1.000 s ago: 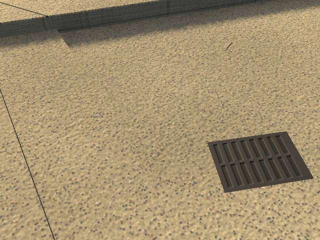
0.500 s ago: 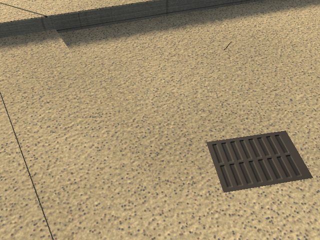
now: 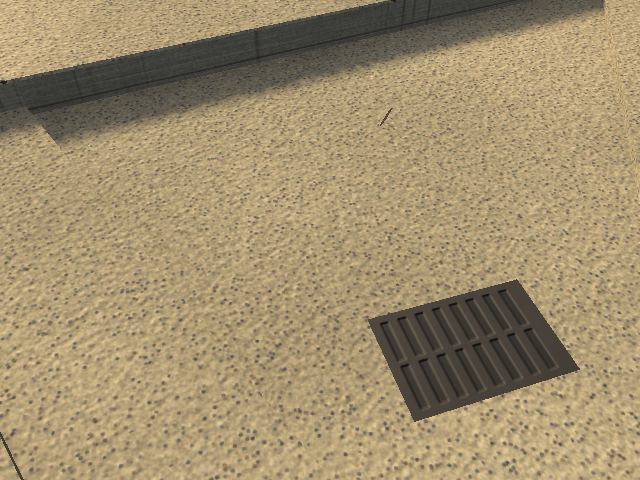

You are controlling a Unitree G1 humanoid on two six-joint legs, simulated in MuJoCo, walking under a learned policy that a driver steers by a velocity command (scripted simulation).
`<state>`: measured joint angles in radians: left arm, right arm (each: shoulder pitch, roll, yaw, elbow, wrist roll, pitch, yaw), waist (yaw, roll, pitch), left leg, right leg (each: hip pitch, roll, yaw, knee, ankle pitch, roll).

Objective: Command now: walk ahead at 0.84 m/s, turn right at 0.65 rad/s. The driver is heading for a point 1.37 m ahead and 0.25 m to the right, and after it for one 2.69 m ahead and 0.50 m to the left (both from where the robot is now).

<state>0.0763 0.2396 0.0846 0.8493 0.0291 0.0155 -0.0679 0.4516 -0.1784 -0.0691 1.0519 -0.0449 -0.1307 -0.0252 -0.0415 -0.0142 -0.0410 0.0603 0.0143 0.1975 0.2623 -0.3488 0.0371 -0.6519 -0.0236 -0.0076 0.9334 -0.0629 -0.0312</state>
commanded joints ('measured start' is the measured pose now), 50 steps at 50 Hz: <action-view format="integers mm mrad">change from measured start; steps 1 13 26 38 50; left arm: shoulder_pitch -157 380 378 117 -162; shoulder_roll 20 304 174 109 128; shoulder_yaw -1 71 8 -49 -81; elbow -86 63 86 -54 -246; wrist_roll -1 25 -52 52 7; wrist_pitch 3 -38 -150 -126 -109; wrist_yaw -29 34 55 49 53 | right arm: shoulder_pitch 27 -222 -512 -17 57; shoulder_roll -115 -135 -132 -178 -268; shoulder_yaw -17 8 54 -1 -40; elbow -42 -293 -403 -172 -170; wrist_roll -5 30 9 27 60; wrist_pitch -20 -22 17 35 27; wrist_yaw -1 26 87 43 46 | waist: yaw -11 181 118 34 0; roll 96 -107 -15 5 65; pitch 202 -43 156 32 71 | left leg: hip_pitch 8 -974 -442 -129 -201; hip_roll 221 -8 45 168 47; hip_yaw -94 -220 -128 -733 -543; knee -222 1229 240 9 27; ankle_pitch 26 -33 707 144 784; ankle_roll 59 -1 20 259 129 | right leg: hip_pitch -127 1050 509 28 362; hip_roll -8 -222 -13 -4 55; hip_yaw -79 655 206 114 -3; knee -123 -624 -859 362 -429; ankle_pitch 41 -272 331 -210 114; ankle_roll -32 -409 -173 -37 27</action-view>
